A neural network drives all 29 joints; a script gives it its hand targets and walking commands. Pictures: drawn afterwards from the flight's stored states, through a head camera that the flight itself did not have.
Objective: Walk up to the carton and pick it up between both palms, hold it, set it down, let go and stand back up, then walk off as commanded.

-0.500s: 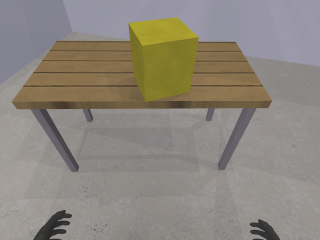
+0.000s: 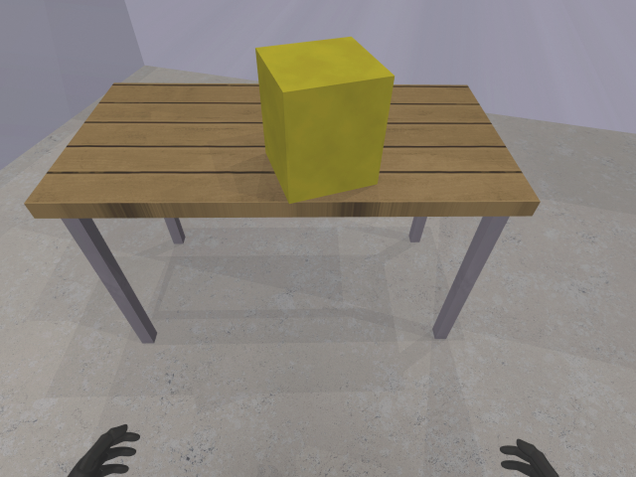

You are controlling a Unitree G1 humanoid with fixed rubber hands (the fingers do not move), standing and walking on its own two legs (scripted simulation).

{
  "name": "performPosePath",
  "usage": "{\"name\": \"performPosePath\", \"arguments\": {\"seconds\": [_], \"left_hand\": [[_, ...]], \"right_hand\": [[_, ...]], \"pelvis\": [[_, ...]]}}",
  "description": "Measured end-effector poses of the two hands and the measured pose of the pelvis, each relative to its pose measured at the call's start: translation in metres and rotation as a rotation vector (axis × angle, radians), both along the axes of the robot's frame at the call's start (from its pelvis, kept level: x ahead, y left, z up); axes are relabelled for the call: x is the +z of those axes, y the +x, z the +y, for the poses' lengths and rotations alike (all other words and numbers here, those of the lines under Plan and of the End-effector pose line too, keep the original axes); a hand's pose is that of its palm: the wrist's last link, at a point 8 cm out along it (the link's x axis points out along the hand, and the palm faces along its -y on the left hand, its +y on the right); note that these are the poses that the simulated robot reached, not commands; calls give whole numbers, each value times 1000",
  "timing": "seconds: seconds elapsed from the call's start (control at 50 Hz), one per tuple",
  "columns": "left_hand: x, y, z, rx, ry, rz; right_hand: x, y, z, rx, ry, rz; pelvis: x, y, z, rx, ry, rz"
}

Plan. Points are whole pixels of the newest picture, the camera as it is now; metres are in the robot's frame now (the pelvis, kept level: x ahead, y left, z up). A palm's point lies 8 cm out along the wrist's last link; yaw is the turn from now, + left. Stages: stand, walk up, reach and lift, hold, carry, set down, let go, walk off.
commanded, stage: stand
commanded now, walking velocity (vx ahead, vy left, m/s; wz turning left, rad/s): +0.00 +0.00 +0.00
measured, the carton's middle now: (320, 120) +0.81 +0.03 +0.04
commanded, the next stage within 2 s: none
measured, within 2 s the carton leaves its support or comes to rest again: neither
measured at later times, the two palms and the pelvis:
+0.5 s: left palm out of the picture +0.13 +0.29 -0.07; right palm out of the picture +0.13 -0.28 -0.08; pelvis -0.01 +0.00 +0.00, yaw +0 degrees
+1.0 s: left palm out of the picture +0.11 +0.30 -0.08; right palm out of the picture +0.11 -0.27 -0.07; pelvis -0.02 +0.01 +0.00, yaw +0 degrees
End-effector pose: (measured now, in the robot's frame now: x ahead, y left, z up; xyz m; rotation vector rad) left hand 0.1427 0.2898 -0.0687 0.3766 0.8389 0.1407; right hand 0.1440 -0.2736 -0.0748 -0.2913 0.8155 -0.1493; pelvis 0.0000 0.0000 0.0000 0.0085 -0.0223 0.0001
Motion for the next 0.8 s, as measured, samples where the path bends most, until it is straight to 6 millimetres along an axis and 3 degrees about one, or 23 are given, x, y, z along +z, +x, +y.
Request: {"name": "performPosePath", "arguments": {"seconds": [0.8], "left_hand": [[-6, -23, 6, 17, -13, 31]], "right_hand": [[-1, -22, -1, -14, -11, 21]], "pelvis": [[1, -14, 4, 0, -5, -13]]}}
